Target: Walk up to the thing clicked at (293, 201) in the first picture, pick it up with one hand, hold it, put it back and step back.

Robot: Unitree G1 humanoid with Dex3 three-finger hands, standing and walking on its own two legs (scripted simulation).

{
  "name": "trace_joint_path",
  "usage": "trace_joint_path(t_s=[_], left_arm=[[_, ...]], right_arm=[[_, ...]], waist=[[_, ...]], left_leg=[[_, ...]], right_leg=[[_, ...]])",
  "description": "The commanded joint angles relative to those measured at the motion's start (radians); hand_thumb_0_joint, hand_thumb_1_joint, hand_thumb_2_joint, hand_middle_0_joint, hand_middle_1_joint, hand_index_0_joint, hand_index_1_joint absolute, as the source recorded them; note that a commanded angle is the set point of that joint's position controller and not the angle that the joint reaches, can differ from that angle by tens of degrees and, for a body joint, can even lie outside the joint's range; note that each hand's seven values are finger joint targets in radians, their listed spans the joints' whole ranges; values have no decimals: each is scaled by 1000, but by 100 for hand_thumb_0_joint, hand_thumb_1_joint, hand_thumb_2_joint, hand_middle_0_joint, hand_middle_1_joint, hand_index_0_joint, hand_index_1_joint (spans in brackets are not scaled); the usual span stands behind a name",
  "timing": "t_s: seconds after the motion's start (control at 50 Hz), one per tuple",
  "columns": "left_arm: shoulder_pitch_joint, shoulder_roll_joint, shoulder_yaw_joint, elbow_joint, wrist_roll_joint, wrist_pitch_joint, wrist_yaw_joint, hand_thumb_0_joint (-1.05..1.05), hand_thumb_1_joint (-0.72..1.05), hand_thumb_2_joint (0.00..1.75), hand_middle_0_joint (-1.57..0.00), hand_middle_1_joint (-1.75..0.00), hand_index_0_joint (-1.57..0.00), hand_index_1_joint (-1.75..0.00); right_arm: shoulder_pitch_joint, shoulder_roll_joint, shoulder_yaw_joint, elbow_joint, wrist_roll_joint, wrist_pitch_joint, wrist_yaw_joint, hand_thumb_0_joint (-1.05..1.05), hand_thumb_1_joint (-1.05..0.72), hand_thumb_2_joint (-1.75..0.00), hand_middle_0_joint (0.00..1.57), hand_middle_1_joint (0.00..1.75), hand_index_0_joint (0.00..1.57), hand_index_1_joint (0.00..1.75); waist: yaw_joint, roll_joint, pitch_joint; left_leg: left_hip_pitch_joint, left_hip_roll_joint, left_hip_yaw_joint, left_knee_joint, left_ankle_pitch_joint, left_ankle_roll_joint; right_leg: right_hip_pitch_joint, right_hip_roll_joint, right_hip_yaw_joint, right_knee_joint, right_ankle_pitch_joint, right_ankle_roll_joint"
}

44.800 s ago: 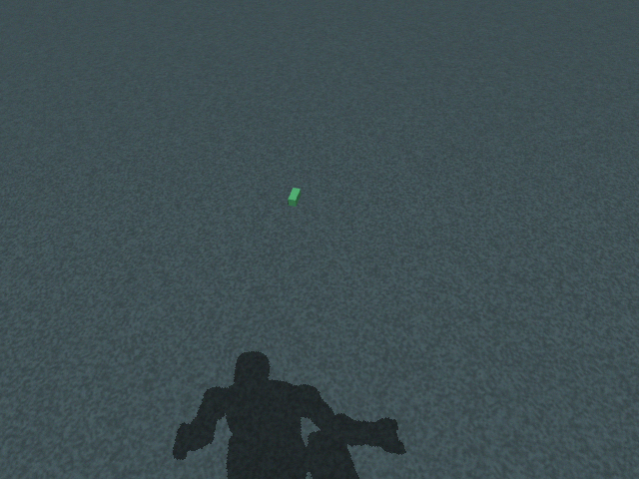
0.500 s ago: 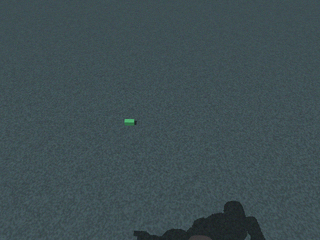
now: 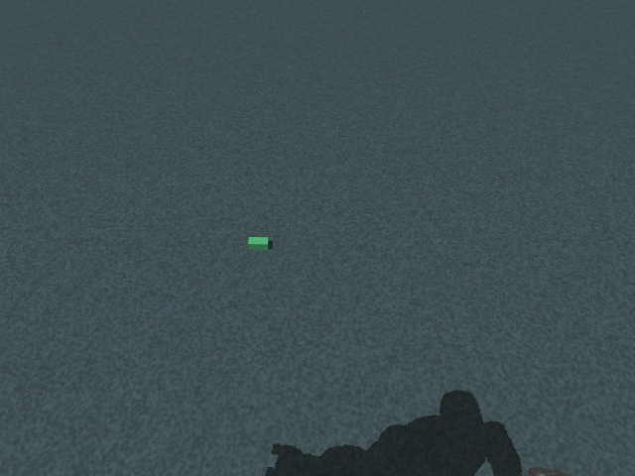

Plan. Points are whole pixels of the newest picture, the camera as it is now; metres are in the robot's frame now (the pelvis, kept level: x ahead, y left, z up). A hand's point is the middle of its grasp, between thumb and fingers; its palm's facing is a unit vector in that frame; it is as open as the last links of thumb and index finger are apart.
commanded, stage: step back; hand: left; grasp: from above
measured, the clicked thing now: (258, 243) +1.02 +0.24 -0.74
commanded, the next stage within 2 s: stand in 0.24 s
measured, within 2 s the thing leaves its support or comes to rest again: neither
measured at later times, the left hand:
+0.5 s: hand out of the picture +0.11 +0.24 -0.14, palm faces -0.03 -0.94 -0.33, open 7.4 cm
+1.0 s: hand out of the picture +0.05 +0.25 -0.14, palm faces -0.05 -0.94 -0.34, open 7.4 cm
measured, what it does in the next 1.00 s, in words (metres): stands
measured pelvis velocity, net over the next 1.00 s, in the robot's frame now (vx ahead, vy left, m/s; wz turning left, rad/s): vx -0.01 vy -0.01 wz -0.01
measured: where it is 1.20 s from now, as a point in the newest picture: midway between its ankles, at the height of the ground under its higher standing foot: outside the picture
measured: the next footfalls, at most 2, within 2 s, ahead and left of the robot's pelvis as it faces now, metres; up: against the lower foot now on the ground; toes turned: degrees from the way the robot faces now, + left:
none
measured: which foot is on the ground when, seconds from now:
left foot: down 0.00-1.00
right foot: down 0.00-1.00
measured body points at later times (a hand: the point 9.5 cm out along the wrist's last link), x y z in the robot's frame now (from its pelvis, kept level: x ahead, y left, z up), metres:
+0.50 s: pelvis +0.00 +0.00 +0.02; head +0.01 +0.00 +0.47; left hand +0.11 +0.29 -0.11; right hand +0.10 -0.30 -0.11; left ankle +0.01 +0.12 -0.73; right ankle -0.02 -0.14 -0.73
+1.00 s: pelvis -0.01 -0.01 +0.02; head -0.01 -0.01 +0.47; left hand +0.05 +0.29 -0.12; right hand +0.04 -0.31 -0.12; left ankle +0.01 +0.12 -0.73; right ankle -0.02 -0.14 -0.73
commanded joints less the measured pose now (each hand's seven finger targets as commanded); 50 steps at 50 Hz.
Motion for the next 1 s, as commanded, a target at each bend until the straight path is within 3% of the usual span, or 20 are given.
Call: trace_joint_path(t_s=[0.0,0.1,0.2,0.22,0.26,0.36,0.42,0.58,0.64,0.68,0.74,0.9,0.98], left_arm=[[-44,220,42,-50,-9,-35,19,0,90,90,-20,-30,-20,-30],[-67,208,33,-30,-6,-30,26,0,90,90,-20,-30,-20,-30],[-93,207,32,-18,-3,-26,25,0,90,90,-20,-30,-20,-30],[-92,168,10,-3,-6,-26,21,0,90,90,-20,-30,-20,-30],[-104,173,10,-1,-8,-28,22,0,90,90,-20,-30,-20,-30],[-118,185,8,12,-6,-32,22,0,90,90,-20,-30,-20,-30],[-118,183,6,23,-5,-31,19,0,90,90,-20,-30,-20,-30],[-122,191,10,29,-3,-32,15,0,90,90,-20,-30,-20,-30],[-102,185,7,39,0,-29,14,0,90,90,-20,-30,-20,-30],[-103,192,7,39,0,-28,13,0,90,90,-20,-30,-20,-30],[-95,190,5,34,1,-25,10,0,90,90,-20,-30,-20,-30],[-72,191,1,35,-3,-31,11,0,90,90,-20,-30,-20,-30],[-70,196,-2,33,-4,-28,12,0,90,90,-20,-30,-20,-30]], right_arm=[[-63,-216,-38,-56,18,-29,-25,0,-90,-90,20,30,20,30],[-110,-209,-38,-29,20,-21,-25,0,-90,-90,20,30,20,30],[-142,-193,-32,-13,19,-18,-23,0,-90,-90,20,30,20,30],[-125,-202,-25,-7,28,-18,-19,0,-90,-90,20,30,20,30],[-136,-211,-27,2,27,-19,-17,0,-90,-90,20,30,20,30],[-151,-199,-24,11,26,-17,-11,0,-90,-90,20,30,20,30],[-158,-196,-20,19,26,-16,-8,0,-90,-90,20,30,20,30],[-135,-199,-15,36,22,-19,-6,0,-90,-90,20,30,20,30],[-134,-203,-16,41,23,-16,-4,0,-90,-90,20,30,20,30],[-111,-202,-14,48,21,-13,-3,0,-90,-90,20,30,20,30],[-98,-208,-14,49,19,-12,-2,0,-90,-90,20,30,20,30],[-69,-208,-8,55,19,-15,-4,0,-90,-90,20,30,20,30],[-64,-206,-5,55,21,-14,-5,0,-90,-90,20,30,20,30]], waist=[[-15,67,-141],[-14,29,-169],[-11,13,-159],[-29,23,-143],[-25,21,-152],[-28,12,-139],[-26,14,-108],[-30,31,-97],[-26,17,-73],[-34,-2,-32],[-34,23,-40],[-34,9,-85],[-35,7,-68]], left_leg=[[80,104,-93,-114,413,29],[145,117,-79,-126,439,42],[155,119,-62,-168,425,29],[182,119,-92,-200,437,26],[193,127,-91,-216,473,25],[210,122,-84,-263,425,16],[195,118,-85,-293,320,10],[172,115,-85,-326,228,6],[175,116,-94,-336,186,4],[135,104,-94,-343,91,0],[128,105,-100,-345,64,2],[155,117,-98,-320,175,11],[150,114,-99,-324,171,7]], right_leg=[[76,-86,83,-87,400,-61],[78,-86,73,-119,430,-52],[87,-88,80,-147,422,-45],[75,-96,85,-184,435,-38],[113,-97,78,-194,456,-31],[134,-105,78,-247,426,-27],[113,-102,84,-281,318,-25],[108,-108,94,-304,245,-30],[69,-98,92,-321,183,-29],[37,-95,100,-344,80,-26],[28,-94,102,-342,64,-30],[62,-104,105,-315,187,-32],[44,-98,102,-316,162,-33]])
